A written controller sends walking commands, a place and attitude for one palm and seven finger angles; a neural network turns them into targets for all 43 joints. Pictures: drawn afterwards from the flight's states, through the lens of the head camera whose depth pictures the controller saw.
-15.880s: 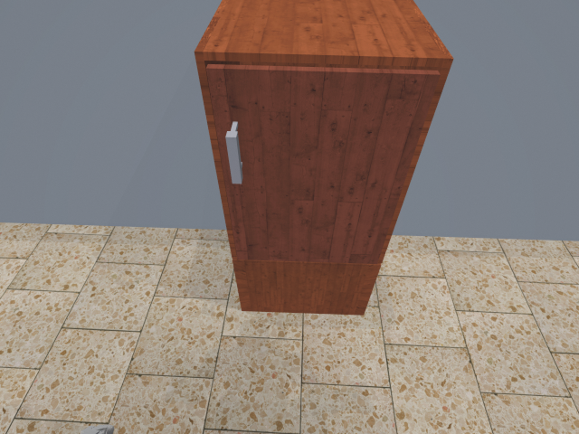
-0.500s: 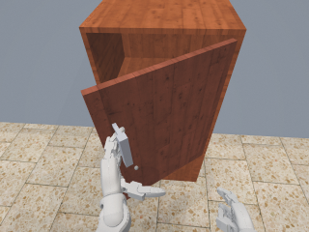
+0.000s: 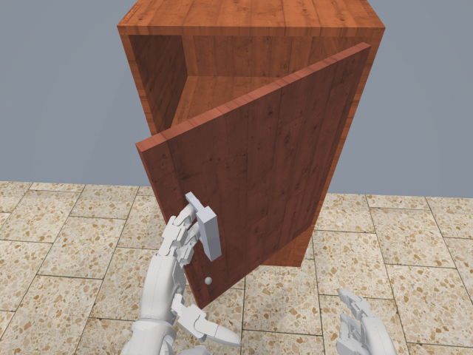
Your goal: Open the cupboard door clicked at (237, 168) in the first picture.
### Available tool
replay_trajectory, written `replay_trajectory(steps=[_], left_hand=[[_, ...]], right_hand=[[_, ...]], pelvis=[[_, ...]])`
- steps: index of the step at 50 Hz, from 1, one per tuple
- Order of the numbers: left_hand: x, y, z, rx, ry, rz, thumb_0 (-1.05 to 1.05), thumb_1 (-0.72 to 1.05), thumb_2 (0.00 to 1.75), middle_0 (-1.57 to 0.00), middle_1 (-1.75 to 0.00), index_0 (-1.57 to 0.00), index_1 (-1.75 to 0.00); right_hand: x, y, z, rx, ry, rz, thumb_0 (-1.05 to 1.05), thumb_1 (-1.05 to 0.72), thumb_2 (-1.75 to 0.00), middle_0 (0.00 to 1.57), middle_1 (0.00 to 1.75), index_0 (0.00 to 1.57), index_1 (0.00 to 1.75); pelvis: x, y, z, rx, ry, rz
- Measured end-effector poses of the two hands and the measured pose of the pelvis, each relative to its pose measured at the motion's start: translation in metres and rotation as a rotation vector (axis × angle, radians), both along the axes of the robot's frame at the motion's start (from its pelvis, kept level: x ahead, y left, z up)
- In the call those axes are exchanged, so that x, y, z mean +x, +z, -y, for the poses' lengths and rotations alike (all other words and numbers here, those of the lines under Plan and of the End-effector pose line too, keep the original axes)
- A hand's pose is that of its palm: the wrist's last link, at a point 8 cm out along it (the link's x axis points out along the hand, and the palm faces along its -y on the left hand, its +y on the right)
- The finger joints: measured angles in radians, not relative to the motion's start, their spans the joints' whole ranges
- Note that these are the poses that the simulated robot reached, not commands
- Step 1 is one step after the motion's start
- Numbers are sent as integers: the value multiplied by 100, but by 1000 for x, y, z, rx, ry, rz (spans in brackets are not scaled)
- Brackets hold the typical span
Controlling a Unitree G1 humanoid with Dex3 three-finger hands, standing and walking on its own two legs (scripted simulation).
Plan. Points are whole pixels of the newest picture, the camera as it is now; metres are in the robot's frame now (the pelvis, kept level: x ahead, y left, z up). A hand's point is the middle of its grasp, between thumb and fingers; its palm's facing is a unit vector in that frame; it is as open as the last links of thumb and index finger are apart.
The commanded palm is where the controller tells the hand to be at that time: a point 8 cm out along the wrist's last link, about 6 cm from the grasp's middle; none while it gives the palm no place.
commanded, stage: slide the hand sideways off the handle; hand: left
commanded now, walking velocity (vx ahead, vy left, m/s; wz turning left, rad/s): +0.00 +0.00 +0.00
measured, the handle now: (202, 227) +0.30 +0.07 +0.08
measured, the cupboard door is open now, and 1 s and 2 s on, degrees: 41 41 41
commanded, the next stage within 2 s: draw the hand back to the body in 0.66 s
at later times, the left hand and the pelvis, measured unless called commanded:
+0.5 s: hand (168, 304) +0.18 +0.10 +0.08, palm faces -0.03 -1.00 -0.01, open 16.3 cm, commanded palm +0.15 +0.16 +0.08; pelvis +0.01 +0.00 -0.01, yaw +0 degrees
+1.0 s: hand (131, 302) +0.18 +0.15 +0.10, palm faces -0.03 -1.00 -0.04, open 16.3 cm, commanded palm +0.15 +0.21 +0.12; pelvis +0.01 +0.00 -0.01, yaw +0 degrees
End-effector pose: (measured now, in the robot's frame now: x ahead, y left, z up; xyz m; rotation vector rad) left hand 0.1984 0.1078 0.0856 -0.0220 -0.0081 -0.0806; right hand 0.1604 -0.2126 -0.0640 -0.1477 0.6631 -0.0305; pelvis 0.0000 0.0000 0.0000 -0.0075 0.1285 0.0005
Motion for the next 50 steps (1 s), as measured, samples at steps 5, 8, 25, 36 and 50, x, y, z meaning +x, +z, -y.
replay_trajectory(steps=[5,8,25,36,50], left_hand=[[-11,-1,-13,3,16,-16,-1,-50,30,-15,-30,-16,-30],[-17,-1,-20,4,26,-18,-1,-50,30,-15,-30,-16,-30],[-33,-5,-50,34,46,-45,-1,-50,30,-16,-30,-16,-30],[-46,-7,-70,31,50,-56,-1,-50,30,-15,-30,-15,-30],[-38,17,-92,64,54,-12,-1,-50,30,-16,-30,-15,-30]], right_hand=[[9,4,0,-9,11,25,1,-90,-90,20,30,20,30],[14,5,1,-18,17,40,1,-90,-90,20,30,20,30],[20,-3,9,-26,-20,38,1,-90,-90,20,30,20,30],[21,-6,14,-42,-51,37,1,-90,-90,20,30,20,30],[24,5,2,-23,-70,64,1,-90,-90,20,30,20,30]], pelvis=[[3,-1,-1,-4,3,-4],[4,-3,-1,-6,6,-11],[8,-12,4,-14,11,-38],[8,-14,3,-23,14,-45],[9,-7,-3,-32,13,-17]])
